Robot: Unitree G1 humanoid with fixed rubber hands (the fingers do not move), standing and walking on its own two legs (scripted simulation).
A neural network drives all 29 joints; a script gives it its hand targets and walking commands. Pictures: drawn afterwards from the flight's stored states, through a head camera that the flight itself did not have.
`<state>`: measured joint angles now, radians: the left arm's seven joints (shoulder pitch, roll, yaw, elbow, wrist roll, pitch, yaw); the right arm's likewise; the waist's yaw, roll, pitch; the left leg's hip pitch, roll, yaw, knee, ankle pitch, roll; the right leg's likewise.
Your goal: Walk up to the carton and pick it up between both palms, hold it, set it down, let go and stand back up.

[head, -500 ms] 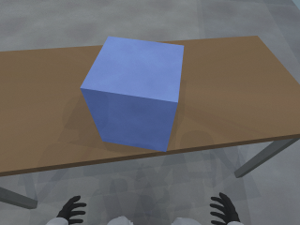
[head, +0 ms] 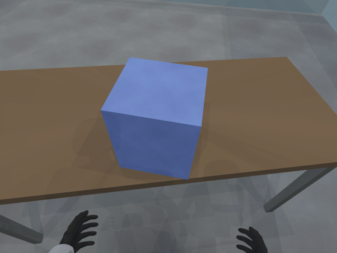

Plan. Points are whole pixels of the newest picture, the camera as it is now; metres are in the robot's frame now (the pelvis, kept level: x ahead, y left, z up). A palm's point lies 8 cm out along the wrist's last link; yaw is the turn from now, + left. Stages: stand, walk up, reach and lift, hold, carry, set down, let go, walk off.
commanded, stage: reach and lift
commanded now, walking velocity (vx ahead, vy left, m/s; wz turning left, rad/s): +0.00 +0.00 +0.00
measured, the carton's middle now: (160, 121) +0.45 +0.06 +0.03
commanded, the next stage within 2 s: none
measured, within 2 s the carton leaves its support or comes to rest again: neither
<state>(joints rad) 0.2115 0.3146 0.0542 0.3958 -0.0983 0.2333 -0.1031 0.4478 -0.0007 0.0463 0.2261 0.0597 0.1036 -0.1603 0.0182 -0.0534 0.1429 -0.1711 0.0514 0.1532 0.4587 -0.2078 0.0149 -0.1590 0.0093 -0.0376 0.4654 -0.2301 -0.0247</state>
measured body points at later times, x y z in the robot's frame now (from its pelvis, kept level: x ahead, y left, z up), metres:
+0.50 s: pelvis +0.02 +0.02 +0.00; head +0.02 +0.04 +0.45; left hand +0.18 +0.28 -0.04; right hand +0.18 -0.15 -0.03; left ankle +0.03 +0.11 -0.74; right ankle +0.02 -0.10 -0.74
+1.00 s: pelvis +0.03 +0.03 +0.00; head +0.02 +0.05 +0.45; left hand +0.20 +0.28 +0.00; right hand +0.22 -0.13 +0.01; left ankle +0.03 +0.11 -0.74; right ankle +0.02 -0.10 -0.74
